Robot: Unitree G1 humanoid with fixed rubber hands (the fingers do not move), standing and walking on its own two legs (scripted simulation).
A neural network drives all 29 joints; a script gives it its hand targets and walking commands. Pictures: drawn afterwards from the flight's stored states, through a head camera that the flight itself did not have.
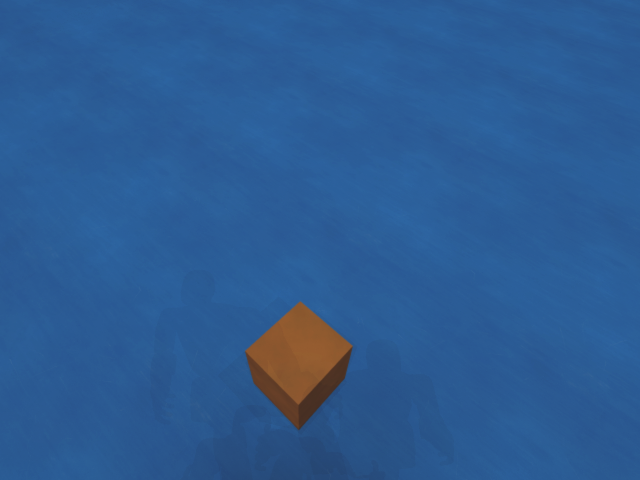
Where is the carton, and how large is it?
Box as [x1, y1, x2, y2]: [245, 301, 352, 429]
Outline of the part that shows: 300,301 245,351 254,383 298,429 344,378 352,346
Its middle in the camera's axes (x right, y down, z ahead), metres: -0.06 +0.38 +1.14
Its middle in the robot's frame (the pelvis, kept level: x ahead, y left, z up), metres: +0.50 +0.02 -0.65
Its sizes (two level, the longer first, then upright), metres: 0.210 0.200 0.250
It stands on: the floor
